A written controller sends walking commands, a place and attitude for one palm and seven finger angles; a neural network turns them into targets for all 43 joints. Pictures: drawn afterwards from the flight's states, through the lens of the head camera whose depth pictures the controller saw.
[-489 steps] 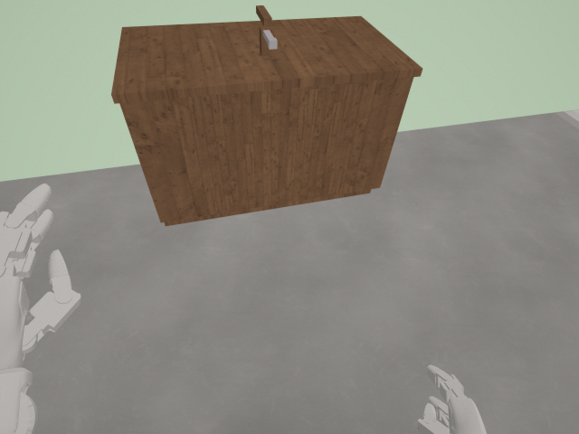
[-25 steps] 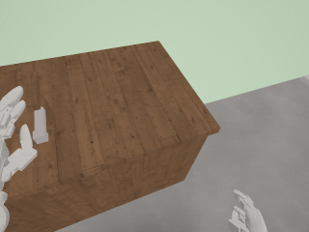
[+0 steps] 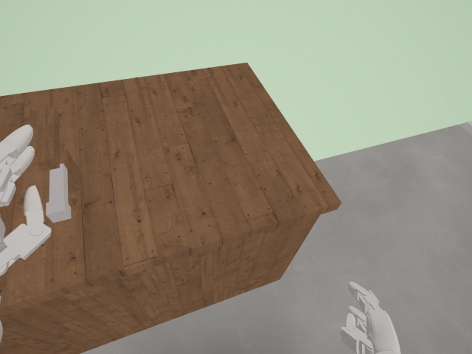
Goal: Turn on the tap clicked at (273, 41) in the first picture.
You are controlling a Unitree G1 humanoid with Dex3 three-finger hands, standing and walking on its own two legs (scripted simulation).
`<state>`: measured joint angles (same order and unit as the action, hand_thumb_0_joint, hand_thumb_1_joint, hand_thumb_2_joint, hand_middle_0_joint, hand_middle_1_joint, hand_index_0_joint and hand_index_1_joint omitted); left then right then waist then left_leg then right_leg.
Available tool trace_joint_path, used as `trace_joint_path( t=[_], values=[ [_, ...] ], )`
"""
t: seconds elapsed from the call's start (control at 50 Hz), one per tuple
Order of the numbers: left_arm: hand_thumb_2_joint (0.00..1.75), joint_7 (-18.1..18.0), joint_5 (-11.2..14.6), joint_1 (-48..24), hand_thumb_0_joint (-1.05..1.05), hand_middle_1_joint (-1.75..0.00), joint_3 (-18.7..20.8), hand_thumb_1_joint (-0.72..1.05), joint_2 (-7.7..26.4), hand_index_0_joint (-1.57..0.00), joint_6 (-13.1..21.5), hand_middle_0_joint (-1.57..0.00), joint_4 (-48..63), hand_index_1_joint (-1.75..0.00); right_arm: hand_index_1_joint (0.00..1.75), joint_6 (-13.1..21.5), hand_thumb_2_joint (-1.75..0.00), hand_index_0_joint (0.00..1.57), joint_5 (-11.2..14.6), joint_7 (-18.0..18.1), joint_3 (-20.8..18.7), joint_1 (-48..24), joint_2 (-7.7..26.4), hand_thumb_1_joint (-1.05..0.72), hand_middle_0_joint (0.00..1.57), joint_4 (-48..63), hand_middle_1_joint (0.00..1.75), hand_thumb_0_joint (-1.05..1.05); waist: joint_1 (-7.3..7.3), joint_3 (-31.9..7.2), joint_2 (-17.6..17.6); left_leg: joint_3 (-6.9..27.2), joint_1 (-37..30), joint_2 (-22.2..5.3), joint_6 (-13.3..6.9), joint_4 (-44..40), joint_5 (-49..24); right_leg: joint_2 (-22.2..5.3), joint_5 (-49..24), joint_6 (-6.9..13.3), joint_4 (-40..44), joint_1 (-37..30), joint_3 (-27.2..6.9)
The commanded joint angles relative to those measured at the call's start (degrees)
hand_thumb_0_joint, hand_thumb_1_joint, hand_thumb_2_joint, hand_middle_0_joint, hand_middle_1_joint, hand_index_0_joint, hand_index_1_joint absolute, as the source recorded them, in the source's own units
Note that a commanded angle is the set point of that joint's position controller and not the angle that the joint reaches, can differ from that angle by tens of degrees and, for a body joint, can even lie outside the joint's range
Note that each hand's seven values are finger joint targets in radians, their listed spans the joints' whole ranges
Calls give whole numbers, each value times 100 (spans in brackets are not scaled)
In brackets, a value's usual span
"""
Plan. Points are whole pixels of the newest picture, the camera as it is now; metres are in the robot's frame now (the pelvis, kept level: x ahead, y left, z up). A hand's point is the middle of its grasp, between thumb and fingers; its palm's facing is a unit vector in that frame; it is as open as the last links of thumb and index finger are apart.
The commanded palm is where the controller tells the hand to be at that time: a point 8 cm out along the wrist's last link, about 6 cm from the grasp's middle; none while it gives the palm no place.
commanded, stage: shuffle to correct the standing spot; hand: left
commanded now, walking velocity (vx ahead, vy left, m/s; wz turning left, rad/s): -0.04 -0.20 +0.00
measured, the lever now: (58, 210) +0.32 +0.33 +0.03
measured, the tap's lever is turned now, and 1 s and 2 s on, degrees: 0 0 0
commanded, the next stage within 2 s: come to a stop and stand still in 0.62 s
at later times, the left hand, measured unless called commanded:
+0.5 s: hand (38, 245) +0.20 +0.24 +0.17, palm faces +0.32 -0.84 -0.43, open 7.4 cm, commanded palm +0.14 +0.28 +0.18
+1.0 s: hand (64, 253) +0.20 +0.21 +0.16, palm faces +0.34 -0.84 -0.41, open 7.4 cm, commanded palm +0.14 +0.25 +0.18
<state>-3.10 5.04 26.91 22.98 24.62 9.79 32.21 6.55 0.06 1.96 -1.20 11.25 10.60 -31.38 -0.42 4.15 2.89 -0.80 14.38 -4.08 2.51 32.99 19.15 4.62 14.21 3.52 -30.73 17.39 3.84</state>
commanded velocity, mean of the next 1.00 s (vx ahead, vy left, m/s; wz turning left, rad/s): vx -0.01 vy -0.14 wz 0.00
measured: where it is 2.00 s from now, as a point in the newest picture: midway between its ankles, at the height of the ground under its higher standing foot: outside the picture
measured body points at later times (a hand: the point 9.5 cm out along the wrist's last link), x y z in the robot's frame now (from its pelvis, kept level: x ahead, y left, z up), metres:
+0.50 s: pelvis -0.02 -0.01 +0.00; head +0.02 +0.01 +0.45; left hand +0.18 +0.28 +0.20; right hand +0.16 -0.23 -0.08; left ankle -0.02 +0.15 -0.73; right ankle +0.02 -0.06 -0.73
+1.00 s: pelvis -0.01 -0.03 +0.01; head +0.01 -0.02 +0.46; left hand +0.17 +0.26 +0.18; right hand +0.16 -0.26 -0.07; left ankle -0.04 +0.10 -0.71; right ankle +0.02 -0.06 -0.73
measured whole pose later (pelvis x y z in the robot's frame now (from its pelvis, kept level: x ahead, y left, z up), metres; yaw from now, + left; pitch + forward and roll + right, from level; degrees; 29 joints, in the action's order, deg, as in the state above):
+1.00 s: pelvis -0.01 -0.03 +0.01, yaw +1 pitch +1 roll +1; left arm -6.1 4.1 29.5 20.2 21.5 9.4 28.7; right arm 5.2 1.7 0.8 -0.4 11.8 11.5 -33.0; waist 0.2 2.1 1.7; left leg 0.3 16.2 0.1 -1.0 38.0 21.3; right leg 5.1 8.9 7.1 -22.2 14.7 4.8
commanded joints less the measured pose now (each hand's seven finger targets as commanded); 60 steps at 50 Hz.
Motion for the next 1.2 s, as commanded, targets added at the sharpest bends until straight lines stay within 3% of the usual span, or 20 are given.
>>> trace_joint_path(
  t=[0.0,0.06,0.14,0.26,0.34,0.44,0.48,0.54,0.6,0.66,0.7,0.78,0.86,0.96,1.04,1.06,1.08,1.1,1.12,1.18],
  values=[
    [90,-105,22,-416,0,-30,726,90,907,-20,388,-20,1314,-30,30,271,-90,20,58,-2,-326,-296,832,-90,20,867,30,0,-20,-1116,-912,296,-195,-646,-417,-184,-2680,-614,-2080,-260,380,-940,-500],
    [90,-122,74,-206,0,-30,676,90,828,-20,366,-20,1116,-30,30,265,-90,20,53,-34,-392,-121,875,-90,20,845,30,0,45,-1342,-396,38,-163,-195,-312,261,-1552,-989,-2339,-98,574,-938,-924],
    [90,-183,122,-89,0,-30,667,90,832,-20,345,-20,1146,-30,30,225,-90,20,47,-14,-304,-183,803,-90,20,834,30,0,72,-1094,-130,1,-129,42,-326,15,-326,-1141,-930,-75,996,-386,-1152],
    [90,-187,39,-418,0,-30,702,90,948,-20,421,-20,1371,-30,30,241,-90,20,24,85,-241,-393,827,-90,20,847,30,0,-44,-871,-1382,950,316,-1043,-679,-1118,-1382,-538,-628,-458,-5,-637,-476],
    [90,-127,-27,-559,0,-30,577,90,829,-20,394,-20,1185,-30,30,296,-90,20,14,28,-303,-228,848,-90,20,827,30,0,-32,-909,-1196,759,76,-1030,-572,-889,-2216,-505,-553,-374,197,-759,-295],
    [90,-111,12,-186,0,-30,547,90,746,-20,334,-20,893,-30,30,264,-90,20,88,-62,-334,-150,863,-90,20,875,30,0,-8,-1004,-568,349,393,-490,-419,-401,-739,-738,-1029,-221,579,-1014,-670],
    [90,-147,67,-120,0,-30,609,90,817,-20,304,-20,887,-30,30,231,-90,20,106,-54,-323,-112,817,-90,20,860,30,0,13,-952,162,0,320,33,-343,121,357,-1118,-122,-93,1248,-504,-1337],
    [90,-260,104,-180,0,-30,638,90,866,-20,240,-20,1042,-30,30,212,-90,20,107,-38,-240,-153,733,-90,20,812,30,0,49,-847,429,-124,-15,281,-310,572,372,-1498,1039,149,1881,108,-1749],
    [90,-341,76,-279,0,-30,710,90,1034,-20,275,-20,1322,-30,30,227,-90,20,92,22,-154,-362,730,-90,20,764,30,0,51,-897,-162,60,-303,26,-376,-463,-141,-1242,492,96,1369,-49,-1203],
    [90,-328,54,-208,0,-30,752,90,987,-20,375,-20,1314,-30,30,219,-90,20,59,76,-219,-334,873,-90,20,757,30,0,-12,-1064,-1346,1220,-199,-1068,-747,-1331,-1015,-557,-268,-476,119,-300,-608],
    [90,-257,-56,-413,0,-30,712,90,1011,-20,366,-20,1415,-30,30,205,-90,20,18,56,-189,-434,763,-90,20,787,30,0,-69,-773,-1766,1219,58,-1322,-863,-1223,-1787,-592,-48,-497,-113,-368,-486],
    [90,-283,-111,-341,0,-30,475,90,672,-20,304,-20,853,-30,30,249,-90,20,124,-69,-291,-166,846,-90,20,800,30,0,21,-970,-974,401,337,-463,-463,-411,-1341,-713,-1323,-296,733,-1350,-677],
    [90,-416,-15,96,0,-30,551,90,671,-20,278,-20,611,-30,30,179,-90,20,206,-133,-240,-129,771,-90,20,781,30,0,21,-964,417,55,551,449,-309,817,272,-1797,-384,-203,2009,-1009,-2257],
    [90,-509,-92,-83,0,-30,543,90,729,-20,360,-20,720,-30,30,155,-90,20,149,-70,-19,-387,624,-90,20,676,30,0,-8,-899,264,160,386,340,-403,84,160,-1675,-345,-27,1938,-998,-1642],
    [90,-592,-148,-416,0,-30,330,90,669,-20,475,-20,950,-30,30,234,-90,20,97,18,-42,-450,731,-90,20,633,30,0,-82,-1074,-605,370,-536,-14,-592,-1248,-757,-1138,-298,-534,1625,-1038,-1211],
    [90,-453,-1011,-6222,0,-30,3370,90,4907,-20,1093,-20,2195,-30,30,721,-90,20,-114,75,-272,825,1028,-90,20,201,30,0,76,-47,-471,-456,86,-30,-486,-1119,-1023,-359,-656,-1637,1638,70,-664],
    [90,-161,-452,-3263,0,-30,1312,90,1752,-20,864,-20,-954,-30,30,710,-90,20,20,30,-100,204,494,-90,20,303,30,0,-36,-1531,-972,149,-211,-190,-632,-1260,-1471,-700,-921,-1213,687,-889,-710],
    [90,-280,-155,-2091,0,-30,1074,90,1196,-20,772,-20,-223,-30,30,526,-90,20,226,-82,-165,-316,689,-90,20,652,30,0,-297,-1605,-1495,18,-527,-136,-576,-883,-1472,-776,-1376,-887,520,-1169,-968],
    [90,-222,-224,-1863,0,-30,502,90,768,-20,660,-20,-935,-30,30,549,-90,20,122,-55,-169,-154,803,-90,20,510,30,0,-188,-1454,-1533,35,-55,-19,-439,-782,-1048,-903,-1321,-453,587,-1290,-1141],
    [90,-167,-161,-849,0,-30,-93,90,275,-20,721,-20,-244,-30,30,531,-90,20,192,-263,-99,-220,788,-90,20,671,30,0,-228,-1201,-1176,-11,159,120,-468,-810,-672,-967,-1126,-555,810,-1407,-1161]
  ],
)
